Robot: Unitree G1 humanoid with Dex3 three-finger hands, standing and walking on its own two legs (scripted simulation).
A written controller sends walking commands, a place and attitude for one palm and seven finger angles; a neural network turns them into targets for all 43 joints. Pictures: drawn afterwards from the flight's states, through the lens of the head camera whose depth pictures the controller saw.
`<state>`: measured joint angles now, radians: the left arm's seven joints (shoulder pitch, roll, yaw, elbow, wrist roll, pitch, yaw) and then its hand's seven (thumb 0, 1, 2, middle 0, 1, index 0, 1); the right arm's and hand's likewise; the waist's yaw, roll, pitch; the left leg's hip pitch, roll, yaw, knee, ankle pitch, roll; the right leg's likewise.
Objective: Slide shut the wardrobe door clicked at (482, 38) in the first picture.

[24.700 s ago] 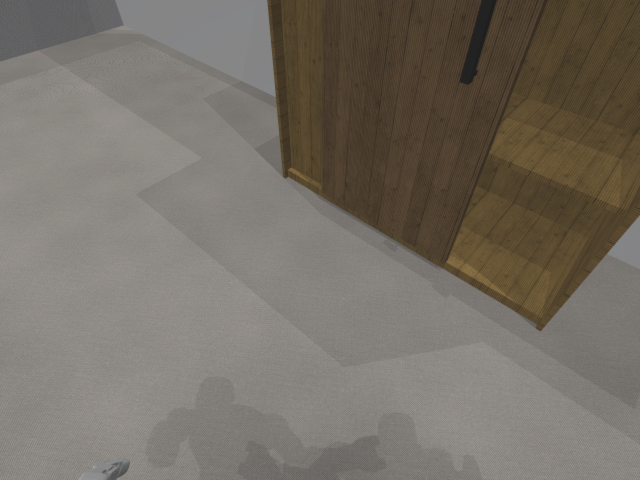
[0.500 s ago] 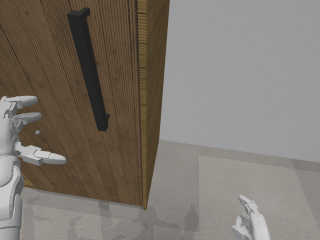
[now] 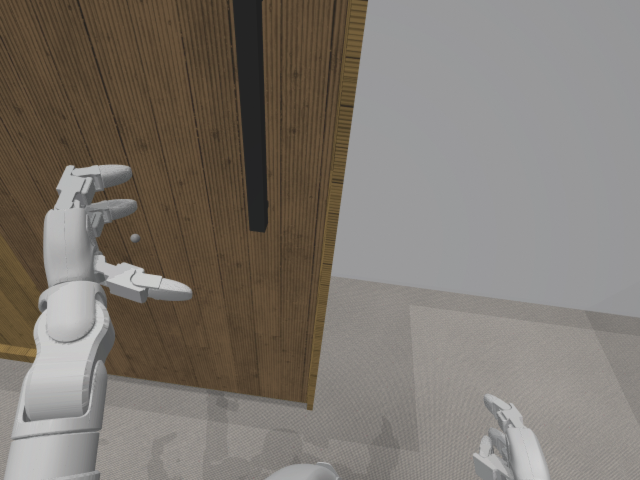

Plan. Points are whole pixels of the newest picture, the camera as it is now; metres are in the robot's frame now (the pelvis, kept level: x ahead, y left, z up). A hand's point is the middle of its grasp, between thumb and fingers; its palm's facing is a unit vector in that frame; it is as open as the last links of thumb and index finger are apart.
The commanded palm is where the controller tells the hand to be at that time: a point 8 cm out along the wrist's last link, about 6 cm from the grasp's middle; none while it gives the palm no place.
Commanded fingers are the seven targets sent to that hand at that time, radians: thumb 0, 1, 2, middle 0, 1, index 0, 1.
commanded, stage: relax the arm and regain balance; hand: left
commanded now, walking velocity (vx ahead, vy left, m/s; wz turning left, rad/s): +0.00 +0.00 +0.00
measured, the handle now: (257, 127) +0.48 +0.18 +0.22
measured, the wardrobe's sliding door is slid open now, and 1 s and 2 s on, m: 0.00 0.00 0.00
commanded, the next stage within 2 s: none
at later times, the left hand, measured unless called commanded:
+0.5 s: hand out of the picture -0.06 +0.37 -0.14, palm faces +0.09 -1.00 -0.04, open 16.5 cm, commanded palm none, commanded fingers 0.00 -0.50 0.30 -0.15 -0.30 -0.15 -0.30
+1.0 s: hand out of the picture -0.35 +0.68 -0.09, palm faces -0.07 -0.92 -0.39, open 16.5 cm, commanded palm none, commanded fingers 0.00 -0.50 0.30 -0.15 -0.30 -0.15 -0.30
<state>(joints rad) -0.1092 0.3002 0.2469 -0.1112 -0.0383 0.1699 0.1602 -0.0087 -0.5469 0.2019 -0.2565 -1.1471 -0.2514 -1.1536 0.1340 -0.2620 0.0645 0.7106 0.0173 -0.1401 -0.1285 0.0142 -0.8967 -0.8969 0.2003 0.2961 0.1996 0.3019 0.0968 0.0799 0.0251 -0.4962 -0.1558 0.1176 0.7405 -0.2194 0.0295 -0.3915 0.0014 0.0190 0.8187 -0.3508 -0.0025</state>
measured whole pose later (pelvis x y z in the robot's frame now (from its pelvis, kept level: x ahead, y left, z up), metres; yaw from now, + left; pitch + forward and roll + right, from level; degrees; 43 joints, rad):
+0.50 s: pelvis -0.20 +0.22 -0.01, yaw -2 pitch -8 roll -7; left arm 0.30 0.11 0.08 0.64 -0.06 0.07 0.01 0.23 -0.62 0.29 -0.17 -0.33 -0.16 -0.34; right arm 0.50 -0.23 -0.07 0.93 -0.03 0.18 -0.07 0.01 -0.91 -0.90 0.20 0.29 0.19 0.30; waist -0.06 0.06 0.05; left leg -0.78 -0.21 -0.04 1.59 -0.49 -0.03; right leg -0.30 0.06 -0.17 0.89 -0.49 -0.09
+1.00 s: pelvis -0.47 +0.45 +0.04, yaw -8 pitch -6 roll -3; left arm 0.29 0.26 0.08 0.84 0.01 0.08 0.05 0.06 -0.55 0.28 -0.16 -0.30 -0.15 -0.30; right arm 0.30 -0.22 -0.07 0.88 -0.01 0.10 -0.04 0.01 -0.90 -0.90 0.20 0.30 0.20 0.30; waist -0.06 0.12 0.07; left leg -0.54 -0.13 -0.05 1.15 -0.37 -0.03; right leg -0.12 0.08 -0.15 0.53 -0.29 -0.11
